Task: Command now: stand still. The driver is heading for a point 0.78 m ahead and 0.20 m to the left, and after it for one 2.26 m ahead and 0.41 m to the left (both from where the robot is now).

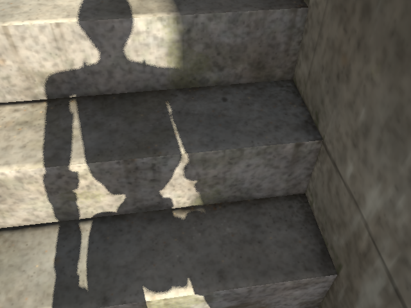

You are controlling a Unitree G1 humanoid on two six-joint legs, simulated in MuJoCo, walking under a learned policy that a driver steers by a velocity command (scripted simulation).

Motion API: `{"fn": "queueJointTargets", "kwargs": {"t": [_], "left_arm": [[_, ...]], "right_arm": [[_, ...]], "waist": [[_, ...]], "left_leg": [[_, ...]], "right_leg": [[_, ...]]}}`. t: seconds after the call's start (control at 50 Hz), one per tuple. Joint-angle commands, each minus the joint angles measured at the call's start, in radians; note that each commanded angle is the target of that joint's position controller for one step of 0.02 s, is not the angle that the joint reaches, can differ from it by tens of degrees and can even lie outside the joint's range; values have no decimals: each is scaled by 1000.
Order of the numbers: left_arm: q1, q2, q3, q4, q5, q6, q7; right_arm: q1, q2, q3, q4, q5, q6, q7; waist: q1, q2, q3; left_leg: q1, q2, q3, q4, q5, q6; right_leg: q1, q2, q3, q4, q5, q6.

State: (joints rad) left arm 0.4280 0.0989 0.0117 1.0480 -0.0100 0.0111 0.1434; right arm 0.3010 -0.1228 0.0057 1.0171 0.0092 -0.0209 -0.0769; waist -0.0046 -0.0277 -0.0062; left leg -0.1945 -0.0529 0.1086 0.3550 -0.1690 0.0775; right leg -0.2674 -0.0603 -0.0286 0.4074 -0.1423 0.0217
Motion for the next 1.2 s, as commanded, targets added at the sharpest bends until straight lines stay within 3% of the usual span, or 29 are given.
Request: {"fn": "queueJointTargets", "kwargs": {"t": [0.02, 0.16, 0.26, 0.36, 0.42, 0.46, 0.48, 0.5, 0.52, 0.56, 0.6, 0.64, 0.68, 0.72, 0.76, 0.78, 0.8, 0.82, 0.84, 0.86, 0.88, 0.9, 0.92, 0.94, 0.96, 1.0, 1.06, 1.08, 1.2], "left_arm": [[108, 54, 9, -2, 1, -3, 3], [88, 42, -3, 16, 0, -10, -5], [65, 93, 12, 13, -6, -21, -8], [14, 60, 9, -4, -23, -56, -36], [77, 60, 3, 8, -3, -78, -54], [151, 111, 15, 31, 1, -84, -47], [215, 175, 43, 49, -4, -84, -30], [255, 208, 63, 83, 9, -74, -11], [205, 237, 80, 79, 23, -78, 4], [152, 287, 104, 58, 36, -97, 16], [161, 192, 77, 42, 57, -104, 3], [145, 128, 47, 18, 68, -136, -34], [171, 169, 49, 10, 55, -156, -39], [57, 233, 60, -30, 15, -154, -42], [-36, 270, 57, -100, -32, -149, -24], [-66, 319, 62, -141, -34, -160, -29], [-63, 367, 74, -136, -27, -180, -41], [-113, 441, 104, -173, -60, -199, -63], [-27, 375, 94, -201, -68, -216, -110], [-4, 344, 98, -219, -36, -215, -157], [-67, 224, 94, -231, 38, -180, -166], [-116, 70, 66, -273, 99, -167, -142], [-160, 4, 46, -322, 121, -147, -128], [-152, -31, 30, -340, 117, -135, -111], [-127, -68, 10, -348, 107, -121, -107], [-132, -42, 3, -339, 85, -99, -109], [-217, 38, 15, -360, 71, -62, -96], [-312, 49, 13, -401, 72, -53, -94], [-363, -13, -15, -425, 22, -33, -68]], "right_arm": [[27, -66, -12, -25, -1, -7, -1], [-9, -58, -3, -11, -10, -14, 8], [28, -93, -14, -10, 12, -14, 18], [38, -132, -28, -12, -1, -14, 7], [-53, -145, -34, -30, -3, -11, 9], [-160, -98, -20, -67, 21, -19, 27], [-194, -43, -6, -87, 55, -26, 23], [-97, -62, -23, -56, 10, -26, 30], [-96, -78, -39, -70, -28, -29, 40], [-204, -3, -30, -173, -42, -52, 51], [-271, 20, -22, -263, -46, -54, 68], [-402, 54, -3, -380, -47, -41, 71], [-487, 74, 15, -474, -46, -14, 63], [-541, 19, 29, -588, -24, -8, 62], [-463, 39, 59, -601, 15, 28, 58], [-314, 15, 46, -540, 26, 35, 49], [-48, -1, 17, -443, 5, 39, 39], [172, -48, -5, -390, -20, 39, 45], [104, -132, -21, -376, 3, 18, 46], [125, -219, -59, -383, -42, 33, 32], [139, -298, -93, -319, -61, 43, 27], [51, -287, -100, -304, -44, 31, 42], [-30, -247, -92, -249, -46, 17, 46], [-65, -183, -78, -190, -25, 1, 40], [-99, -136, -68, -129, -34, -21, 48], [-24, -56, -54, -68, -45, -56, 63], [16, -100, -74, -45, -46, -94, 79], [27, -138, -78, -59, -33, -97, 59], [171, -144, -61, -24, -24, -129, 55]], "waist": [[4, 7, 87], [9, 17, 98], [-23, -16, 101], [-28, 124, 24], [32, 89, 4], [81, -102, 23], [116, -282, 13], [97, -314, -45], [70, -220, -22], [60, -100, 5], [34, 57, 18], [43, 19, 83], [49, -38, 97], [-25, -13, 161], [-22, -137, 98], [-27, -139, -11], [-117, -157, -198], [-224, -199, -391], [-147, -64, -534], [-142, 155, -617], [-118, 390, -573], [-84, 354, -518], [-9, 260, -362], [44, 209, -156], [100, 131, -39], [90, 135, 16], [67, 80, 64], [49, 54, 76], [30, 147, 135]], "left_leg": [[-55, 195, -160, -139, -144, 52], [-131, 188, -184, -189, -326, 84], [-112, 152, -154, -79, -391, 119], [-70, 257, -278, -131, -458, 202], [-200, 279, -267, -93, -399, 223], [-411, 169, -100, 106, -223, 152], [-555, 67, 14, 356, -93, 101], [-638, 39, -16, 680, -162, 70], [-724, 50, -59, 1060, -202, 46], [-968, 93, -187, 1674, -245, 49], [-1138, 95, -209, 1823, -180, 66], [-1329, 102, -238, 1967, -279, 91], [-1472, 118, -270, 2087, -405, 117], [-1204, 184, -173, 1576, -402, 103], [-669, 169, -27, 1136, -394, 119], [-363, 91, 38, 1130, -438, 115], [-215, 25, 60, 1217, -411, 139], [-59, -36, 3, 1009, -281, 151], [100, -18, -159, 771, -360, 166], [145, 109, -513, 471, -616, 169], [88, 240, -956, 161, -947, 186], [45, 292, -977, 72, -981, 38], [-67, 285, -873, 161, -923, -7], [-216, 243, -715, 236, -804, -26], [-323, 190, -532, 327, -674, -15], [-301, 162, -427, 265, -508, 14], [-280, 175, -412, 119, -366, -14], [-251, 205, -458, 39, -358, -6], [-61, 305, -448, -83, -382, 51]], "right_leg": [[-37, -94, 65, -80, -110, -55], [-46, -65, 51, -78, -204, -86], [-186, -89, 110, -65, -428, -143], [-289, -8, -10, 200, -235, -152], [-152, -9, -28, 188, -180, -143], [42, -79, 130, -1, -304, -191], [191, -210, 422, -235, -481, -247], [271, -301, 644, -327, -652, -323], [241, -325, 649, -325, -588, -345], [271, -316, 492, -263, -406, -341], [324, -301, 370, -246, -397, -273], [304, -287, 295, -223, -360, -239], [290, -314, 257, -232, -360, -209], [-9, -205, 83, -376, -410, -154], [-242, -159, -18, -624, -86, -241], [-256, -184, -46, -564, 650, -284], [-85, -234, -107, -318, 1520, -280], [49, -238, -95, -25, 1757, -226], [-30, -165, 30, 274, 1624, -198], [-111, -96, 117, 548, 1072, -164], [-349, 159, 264, 1002, 238, -140], [-511, 229, 480, 1413, 157, -114], [-643, 207, 412, 1553, 189, -136], [-721, 197, 318, 1563, 217, -142], [-757, 188, 276, 1579, 238, -146], [-823, 184, 241, 1616, 175, -129], [-887, 180, 195, 1581, 134, -109], [-928, 177, 160, 1538, 118, -97], [-1284, 142, 156, 2009, -14, -123]]}}
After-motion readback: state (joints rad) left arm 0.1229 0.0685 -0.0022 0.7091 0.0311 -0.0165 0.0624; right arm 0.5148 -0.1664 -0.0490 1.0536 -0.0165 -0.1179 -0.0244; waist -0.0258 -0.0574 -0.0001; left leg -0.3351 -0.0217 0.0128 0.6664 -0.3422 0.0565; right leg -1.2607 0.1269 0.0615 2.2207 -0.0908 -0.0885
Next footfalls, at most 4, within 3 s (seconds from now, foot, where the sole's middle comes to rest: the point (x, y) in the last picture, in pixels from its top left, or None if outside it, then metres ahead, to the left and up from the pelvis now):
0.86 left None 0.28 0.20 -0.58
1.46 right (216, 245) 0.53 0.00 -0.37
1.98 left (149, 125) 0.73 0.16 -0.17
2.40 right None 0.99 0.10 0.04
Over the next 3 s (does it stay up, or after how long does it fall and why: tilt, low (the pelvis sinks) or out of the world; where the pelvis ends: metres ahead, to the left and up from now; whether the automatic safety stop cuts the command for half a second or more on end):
stays up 1.14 0.31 0.95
